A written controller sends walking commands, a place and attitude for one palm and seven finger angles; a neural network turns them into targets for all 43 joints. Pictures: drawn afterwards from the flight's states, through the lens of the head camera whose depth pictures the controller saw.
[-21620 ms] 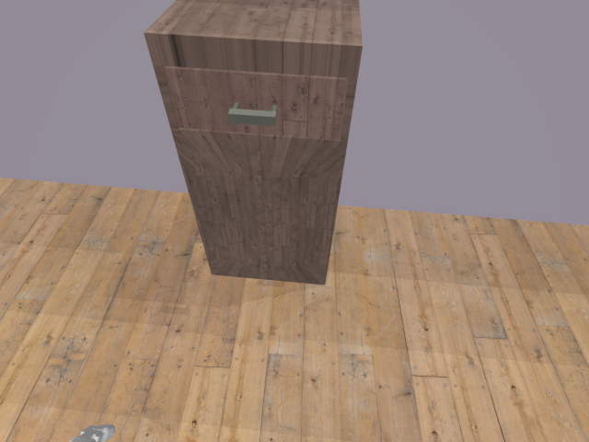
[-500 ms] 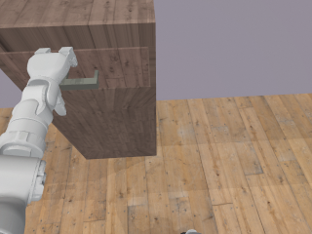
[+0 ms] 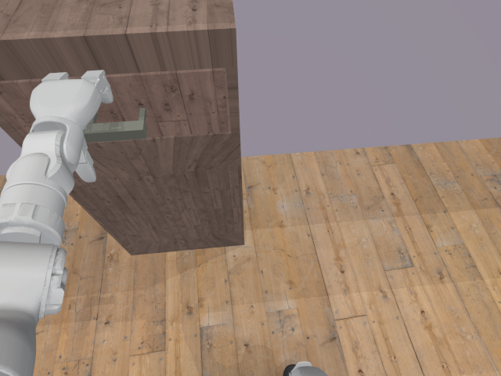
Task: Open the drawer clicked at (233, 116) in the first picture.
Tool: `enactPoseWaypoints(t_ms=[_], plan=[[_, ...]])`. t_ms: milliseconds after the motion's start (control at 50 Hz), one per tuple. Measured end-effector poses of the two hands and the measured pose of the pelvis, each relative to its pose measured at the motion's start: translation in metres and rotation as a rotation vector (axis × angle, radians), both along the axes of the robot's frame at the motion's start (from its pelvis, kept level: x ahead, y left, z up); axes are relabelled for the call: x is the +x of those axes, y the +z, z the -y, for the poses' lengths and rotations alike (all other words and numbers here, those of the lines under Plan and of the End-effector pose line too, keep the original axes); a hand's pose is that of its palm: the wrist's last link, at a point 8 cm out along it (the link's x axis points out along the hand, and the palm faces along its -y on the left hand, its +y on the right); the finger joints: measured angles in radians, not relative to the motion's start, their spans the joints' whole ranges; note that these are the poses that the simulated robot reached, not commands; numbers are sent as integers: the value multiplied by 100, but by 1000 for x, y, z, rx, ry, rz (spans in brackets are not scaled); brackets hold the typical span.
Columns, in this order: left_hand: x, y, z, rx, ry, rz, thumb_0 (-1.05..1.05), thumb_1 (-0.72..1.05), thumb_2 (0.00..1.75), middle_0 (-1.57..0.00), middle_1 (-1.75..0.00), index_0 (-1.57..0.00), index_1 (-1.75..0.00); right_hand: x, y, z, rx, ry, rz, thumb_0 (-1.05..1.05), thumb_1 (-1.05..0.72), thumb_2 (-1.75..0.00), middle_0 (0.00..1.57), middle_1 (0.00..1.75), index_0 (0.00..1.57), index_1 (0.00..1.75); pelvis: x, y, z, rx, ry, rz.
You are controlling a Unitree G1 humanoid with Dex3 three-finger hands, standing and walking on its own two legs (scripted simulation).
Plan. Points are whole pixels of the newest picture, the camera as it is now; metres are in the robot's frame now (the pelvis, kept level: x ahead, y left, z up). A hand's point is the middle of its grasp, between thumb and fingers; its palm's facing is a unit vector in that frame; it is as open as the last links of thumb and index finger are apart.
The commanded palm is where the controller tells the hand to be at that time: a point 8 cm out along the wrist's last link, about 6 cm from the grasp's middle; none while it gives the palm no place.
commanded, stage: re-aim the fingers above the handle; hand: left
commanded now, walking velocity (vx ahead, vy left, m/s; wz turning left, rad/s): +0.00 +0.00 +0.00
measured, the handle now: (116, 123) +0.56 +0.23 +0.03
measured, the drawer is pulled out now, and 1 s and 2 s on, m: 0.00 0.00 0.00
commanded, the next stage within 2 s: lower the fingers behind the handle in 1.32 s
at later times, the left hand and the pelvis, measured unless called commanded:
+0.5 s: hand (106, 120) +0.52 +0.22 +0.08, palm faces +0.00 -0.01 -1.00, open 13.7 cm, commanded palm +0.49 +0.23 +0.15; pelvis +0.01 +0.01 +0.00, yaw +0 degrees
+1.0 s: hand (101, 123) +0.51 +0.23 +0.09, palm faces +0.00 +0.00 -1.00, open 13.8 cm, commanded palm +0.49 +0.23 +0.15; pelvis +0.00 +0.00 +0.00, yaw +1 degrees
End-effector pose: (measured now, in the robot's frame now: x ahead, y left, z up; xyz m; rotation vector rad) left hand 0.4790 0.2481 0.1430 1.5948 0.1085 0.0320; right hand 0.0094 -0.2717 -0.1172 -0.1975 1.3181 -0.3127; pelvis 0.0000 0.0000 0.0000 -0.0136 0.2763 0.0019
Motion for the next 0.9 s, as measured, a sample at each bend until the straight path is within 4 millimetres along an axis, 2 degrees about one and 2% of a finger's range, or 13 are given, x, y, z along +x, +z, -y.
enactPoseWaypoints(t_ms=[160, 280, 420, 600, 760, 900], plan=[[5, 4, 1, -14, -26, 25, 0, -48, 30, -32, -120, -32, -120, -4, 2, -2, -9, 1, -11, 0, -90, -90, 21, 29, 21, 30, 1, -1, -4, -5, 0, -13], [9, -3, 2, -7, -16, 6, 0, -48, 30, -32, -120, -32, -120, -5, 1, -6, -4, -2, -14, 0, -90, -90, 21, 29, 21, 30, 2, -2, -7, -6, -1, -17], [14, -6, 25, -40, -75, 28, 0, -48, 30, -32, -120, -32, -120, -4, 0, -11, 10, 1, -26, 0, -90, -90, 21, 29, 21, 30, 5, -3, -9, -9, 2, -22], [16, -2, 25, -19, -21, 46, 0, -48, 30, -34, -122, -36, -123, 4, -5, -15, 40, -7, 6, 0, -90, -90, 21, 29, 21, 30, 6, -2, -6, -4, -10, -18], [6, 2, 9, 1, 20, -6, 0, -48, 30, -32, -121, -33, -121, 12, -3, -8, 31, 0, 26, 0, -90, -90, 21, 29, 21, 30, 6, 1, -2, -1, -8, -1], [-1, -2, 21, -21, -60, 4, 0, -48, 30, -32, -120, -32, -120, 17, 1, 4, -3, 30, 16, 0, -90, -90, 21, 29, 21, 30, 5, 0, 1, -2, 11, 4]])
